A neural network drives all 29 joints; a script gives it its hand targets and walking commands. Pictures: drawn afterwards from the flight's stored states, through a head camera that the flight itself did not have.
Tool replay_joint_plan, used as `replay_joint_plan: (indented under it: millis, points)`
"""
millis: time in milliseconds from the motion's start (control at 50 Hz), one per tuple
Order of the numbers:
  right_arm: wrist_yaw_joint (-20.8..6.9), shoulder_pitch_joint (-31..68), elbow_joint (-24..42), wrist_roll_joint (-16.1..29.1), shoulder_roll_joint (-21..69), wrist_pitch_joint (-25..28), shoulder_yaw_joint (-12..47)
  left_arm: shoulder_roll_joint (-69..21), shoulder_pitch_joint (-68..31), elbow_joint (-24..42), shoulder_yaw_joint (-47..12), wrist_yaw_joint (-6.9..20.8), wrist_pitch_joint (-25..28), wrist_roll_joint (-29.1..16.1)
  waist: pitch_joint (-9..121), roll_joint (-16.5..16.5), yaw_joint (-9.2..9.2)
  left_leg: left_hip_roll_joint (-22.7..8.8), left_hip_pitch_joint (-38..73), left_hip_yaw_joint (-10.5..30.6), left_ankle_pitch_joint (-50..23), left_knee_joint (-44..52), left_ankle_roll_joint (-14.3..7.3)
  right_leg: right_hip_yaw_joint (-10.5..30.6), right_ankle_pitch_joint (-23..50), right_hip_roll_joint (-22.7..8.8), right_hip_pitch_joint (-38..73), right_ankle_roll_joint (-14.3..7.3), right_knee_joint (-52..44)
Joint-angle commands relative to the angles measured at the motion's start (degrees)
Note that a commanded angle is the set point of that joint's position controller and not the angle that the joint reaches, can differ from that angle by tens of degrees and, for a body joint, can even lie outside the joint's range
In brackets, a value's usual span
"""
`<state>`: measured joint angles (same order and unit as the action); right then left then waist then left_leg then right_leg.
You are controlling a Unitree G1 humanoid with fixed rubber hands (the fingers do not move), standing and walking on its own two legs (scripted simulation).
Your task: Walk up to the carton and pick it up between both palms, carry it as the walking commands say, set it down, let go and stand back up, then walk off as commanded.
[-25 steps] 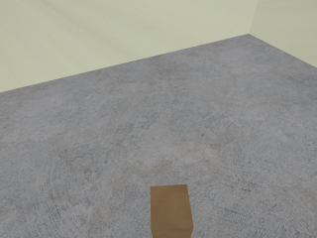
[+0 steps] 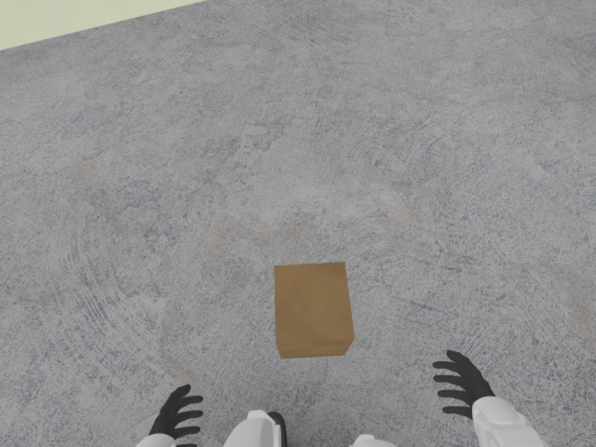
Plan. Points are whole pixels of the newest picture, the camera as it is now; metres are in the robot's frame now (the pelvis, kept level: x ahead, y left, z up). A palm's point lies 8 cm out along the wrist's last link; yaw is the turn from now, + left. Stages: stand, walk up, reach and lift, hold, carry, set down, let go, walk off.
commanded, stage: reach and lift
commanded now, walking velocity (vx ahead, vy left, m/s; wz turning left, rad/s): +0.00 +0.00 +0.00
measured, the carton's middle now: (311, 312) +0.46 -0.01 -0.62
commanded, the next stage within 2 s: none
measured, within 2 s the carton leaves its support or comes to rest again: neither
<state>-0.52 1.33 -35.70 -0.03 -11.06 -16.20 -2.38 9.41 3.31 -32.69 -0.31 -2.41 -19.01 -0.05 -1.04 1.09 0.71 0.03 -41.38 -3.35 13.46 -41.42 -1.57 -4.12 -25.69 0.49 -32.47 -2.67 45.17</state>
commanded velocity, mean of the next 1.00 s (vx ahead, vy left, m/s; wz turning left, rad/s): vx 0.00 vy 0.00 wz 0.00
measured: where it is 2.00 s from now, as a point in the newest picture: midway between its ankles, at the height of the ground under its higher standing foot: outside the picture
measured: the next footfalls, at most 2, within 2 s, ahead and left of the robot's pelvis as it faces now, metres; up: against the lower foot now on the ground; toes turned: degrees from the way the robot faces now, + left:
none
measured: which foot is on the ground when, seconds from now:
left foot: down 0.00-1.00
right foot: down 0.00-1.00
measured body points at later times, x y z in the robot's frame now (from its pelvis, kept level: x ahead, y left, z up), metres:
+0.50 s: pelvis -0.10 +0.00 -0.05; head +0.13 +0.00 +0.33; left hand +0.31 +0.18 -0.17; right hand +0.32 -0.20 -0.16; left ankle +0.06 +0.10 -0.70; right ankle -0.05 -0.09 -0.71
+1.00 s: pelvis -0.08 -0.01 -0.06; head +0.27 -0.02 +0.21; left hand +0.46 +0.16 -0.21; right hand +0.46 -0.20 -0.21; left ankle +0.06 +0.10 -0.71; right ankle -0.05 -0.09 -0.71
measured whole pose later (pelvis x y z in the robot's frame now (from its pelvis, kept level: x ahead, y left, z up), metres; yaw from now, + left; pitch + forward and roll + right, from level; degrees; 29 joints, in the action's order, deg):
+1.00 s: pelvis -0.08 -0.01 -0.06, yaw -2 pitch +30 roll +0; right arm 6.1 74.0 -49.7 0.0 -17.6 -10.5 -11.1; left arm 16.0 -71.9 -45.7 11.4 -7.0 -13.3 -1.8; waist -24.1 0.1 0.7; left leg -1.7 -74.3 -2.9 8.9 -53.5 -1.7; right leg -4.1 -24.4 1.7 -68.2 -2.9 62.7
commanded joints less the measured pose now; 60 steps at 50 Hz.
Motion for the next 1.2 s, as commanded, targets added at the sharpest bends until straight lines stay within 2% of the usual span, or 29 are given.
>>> replay_joint_plan:
  millis: [0,20,80,160,240,260,320,360,420,440,460,480,520,560,620,640,700,760,820,840,900,920,960,1000,1040,1080,1100,1160,1180]
  points:
    - [0.2,10.6,1.7,-1.7,-6.0,4.4,-5.1,3.1,-12.6,8.6,6.2,-0.7,5.3,-0.6,26.3,-2.5,-0.42,-2.3,19.2,9.3,-31.9,-10.0,1.9,8.4,28.2,-1.4,-16.2,2.8,0.7]
    - [0.1,12.7,1.1,-1.4,-6.4,3.8,-5.0,3.1,-14.9,8.2,6.3,-0.9,4.5,-0.7,26.1,-3.0,0.23,-2.2,19.3,8.7,-28.0,-9.8,1.9,8.1,23.1,-1.2,-18.1,2.3,0.7]
    - [-0.1,23.7,3.3,-1.6,-10.3,1.6,-8.0,6.0,-27.6,12.0,8.0,-1.5,2.3,-0.9,28.5,-3.0,-0.56,-2.3,18.4,7.8,-15.3,-9.9,2.2,7.9,11.2,-0.8,-21.7,1.2,0.7]
    - [0.0,39.5,4.7,-0.9,-12.9,-2.2,-9.9,8.7,-40.4,11.5,9.1,-2.6,-2.4,-1.3,29.1,-1.2,0.91,-2.4,19.1,7.7,2.0,-9.1,2.4,7.6,-3.2,-1.5,-26.0,0.9,0.7]
    - [0.1,51.5,2.3,-0.7,-15.0,-6.2,-11.1,9.8,-49.4,5.1,10.5,-4.0,-7.1,-0.9,31.2,-0.9,0.64,-2.0,20.2,8.2,11.1,-9.2,2.2,6.8,-8.5,-2.1,-27.6,1.6,1.8]
    - [0.2,54.1,1.2,-0.6,-14.9,-6.8,-10.6,10.4,-51.8,3.2,11.6,-4.3,-7.9,-0.4,30.3,-0.8,1.43,-2.0,18.4,8.3,12.3,-9.5,2.0,7.1,-9.3,-2.2,-28.1,2.0,2.0]
    - [0.7,59.0,-4.5,-1.6,-15.2,-7.9,-11.2,9.5,-56.4,-3.8,12.9,-4.9,-9.9,0.0,29.2,-0.7,1.14,-1.4,16.5,8.4,14.3,-9.5,2.1,7.0,-9.9,-2.1,-29.3,2.5,1.4]
    - [1.5,61.1,-7.0,-1.8,-14.6,-7.5,-12.5,9.1,-60.1,-6.2,13.8,-5.1,-9.3,0.1,31.9,-1.1,0.01,-1.0,14.9,8.5,11.3,-10.7,1.9,7.4,-6.2,-1.9,-28.8,2.9,2.0]
    - [2.9,64.0,-9.0,-2.8,-14.1,-5.5,-13.5,8.8,-65.1,-7.5,14.9,-5.2,-6.4,-0.3,35.6,-0.3,-0.11,-0.5,11.0,8.4,2.9,-12.2,1.4,7.7,1.1,-0.8,-26.8,3.7,3.3]
    - [3.4,66.4,-8.5,-2.6,-13.4,-4.5,-13.4,10.7,-67.7,-6.9,16.3,-5.3,-4.8,-0.1,37.6,0.6,0.63,-0.2,9.7,8.3,0.1,-12.9,0.9,7.8,3.6,-0.4,-25.9,3.9,4.2]
    - [3.8,67.7,-9.3,-2.4,-13.2,-3.6,-13.7,10.4,-70.0,-7.2,16.3,-5.3,-3.6,-0.3,38.8,-0.2,0.59,0.0,9.2,8.0,-2.8,-13.2,0.9,7.6,5.5,0.0,-26.2,3.9,4.5]
    - [4.1,69.9,-9.0,-1.7,-13.4,-2.6,-13.9,11.7,-72.6,-6.1,17.4,-5.5,-2.1,0.3,42.6,-1.2,1.7,0.2,9.6,8.0,-5.4,-13.8,0.8,7.8,8.2,0.3,-25.3,3.9,5.6]
    - [4.7,71.8,-11.5,-0.9,-12.9,-0.7,-13.8,12.2,-76.5,-6.8,17.5,-5.7,0.3,0.0,42.9,-1.4,1.25,0.5,8.5,8.0,-7.9,-14.3,0.7,7.9,9.2,0.6,-27.1,3.7,5.9]
    - [5.0,76.8,-12.6,0.7,-13.6,0.8,-12.5,13.3,-81.5,-7.7,17.8,-6.0,1.9,-0.6,44.2,-1.1,1.28,0.3,9.8,8.0,-4.2,-15.3,0.7,8.1,3.6,0.5,-31.8,3.5,6.1]
    - [5.7,78.6,-10.5,2.6,-16.4,2.8,-12.4,15.1,-81.4,-8.2,18.3,-6.5,3.5,-0.2,55.7,-3.1,1.8,0.5,16.5,8.4,-12.3,-16.1,0.7,7.1,10.3,1.1,-31.0,3.5,7.1]
    - [6.2,79.8,-9.8,2.9,-17.6,3.4,-12.4,14.9,-81.9,-8.5,17.7,-6.4,3.8,-1.1,58.7,-3.1,0.95,0.5,18.9,9.0,-15.7,-16.8,0.7,6.9,12.3,1.4,-30.7,3.2,7.2]
    - [7.2,82.7,-6.5,3.0,-20.5,4.5,-13.4,16.0,-83.1,-8.7,18.6,-6.5,4.4,-1.1,69.0,-3.9,0.79,0.8,27.5,10.1,-26.3,-18.8,0.4,5.7,16.4,2.6,-32.9,2.9,7.8]
    - [7.7,82.9,-7.7,2.4,-20.3,5.8,-14.5,13.6,-84.9,-9.8,18.0,-5.7,5.2,-2.1,70.9,-4.3,-0.91,0.7,30.3,11.4,-33.1,-19.8,-0.1,5.5,18.4,3.0,-36.1,2.5,7.6]
    - [7.2,88.3,-4.4,4.6,-20.0,6.8,-13.1,14.7,-89.7,-7.8,18.0,-5.5,6.3,-3.3,75.7,-4.1,0.34,0.0,35.0,12.7,-40.2,-21.8,-0.8,5.4,19.4,3.9,-39.2,2.5,8.1]
    - [7.2,88.4,-5.0,4.8,-18.9,7.1,-12.7,14.3,-91.2,-8.0,17.4,-5.3,6.7,-3.7,75.7,-4.1,-0.04,-0.1,36.0,13.1,-41.7,-21.9,-1.1,5.6,19.7,4.0,-40.2,2.4,7.7]
    - [7.1,94.1,-4.4,6.7,-17.3,7.5,-10.5,17.3,-96.5,-7.8,19.1,-5.2,7.9,-3.1,76.7,-2.5,2.83,0.1,33.9,12.1,-41.4,-21.9,-1.9,6.5,21.6,3.9,-38.1,2.8,7.8]
    - [7.1,96.2,-3.9,6.3,-18.6,7.3,-11.0,19.0,-98.0,-7.2,20.3,-5.1,8.1,-2.7,79.2,-1.6,2.74,0.4,33.7,11.6,-41.2,-22.2,-1.9,6.6,23.4,4.0,-36.0,3.0,8.2]
    - [7.3,98.0,-5.5,7.4,-17.2,7.0,-9.1,21.1,-99.9,-9.2,21.8,-5.0,8.4,-2.0,79.1,-0.4,4.55,0.8,27.7,9.9,-39.5,-22.0,-1.9,7.4,27.2,3.4,-31.5,3.5,9.1]
    - [7.8,103.3,-2.9,8.0,-18.5,6.6,-9.2,24.2,-103.3,-7.9,22.9,-4.9,8.8,-1.8,85.5,0.7,6.21,1.6,24.6,8.5,-37.9,-21.7,-2.1,8.0,30.4,3.3,-25.8,4.0,10.0]
    - [8.7,103.8,-2.5,7.6,-19.3,5.9,-9.5,25.5,-103.9,-7.8,23.1,-4.7,8.3,-2.1,93.1,1.6,5.19,2.0,24.6,7.9,-39.6,-22.4,-2.0,8.1,36.1,3.1,-18.1,4.3,11.7]
    - [9.0,102.7,-4.2,7.2,-18.4,4.7,-9.2,25.1,-102.3,-10.6,23.2,-3.8,7.5,-2.5,94.2,1.8,4.62,2.0,22.1,7.6,-39.2,-23.4,-2.1,8.5,36.9,2.7,-17.3,4.4,12.6]
    - [8.8,100.9,-5.6,6.7,-18.0,4.5,-9.7,23.7,-99.8,-11.8,22.9,-3.5,7.3,-2.9,92.5,0.9,4.32,2.1,22.4,7.9,-41.5,-23.5,-2.2,7.9,38.6,2.8,-19.0,4.5,13.3]
    - [8.4,98.8,-6.3,5.8,-17.3,5.6,-11.3,19.9,-99.5,-12.3,23.6,-2.1,7.9,-3.3,84.0,-2.0,2.32,0.2,29.0,10.6,-45.3,-25.0,-3.3,7.5,31.2,2.5,-36.9,4.2,11.4]
    - [8.4,100.1,-4.4,6.6,-16.0,5.7,-9.8,19.9,-100.9,-11.5,23.7,-1.6,8.2,-3.9,84.0,-1.3,3.48,0.6,25.4,9.8,-42.6,-24.6,-3.3,8.5,32.7,2.1,-33.8,3.8,11.3]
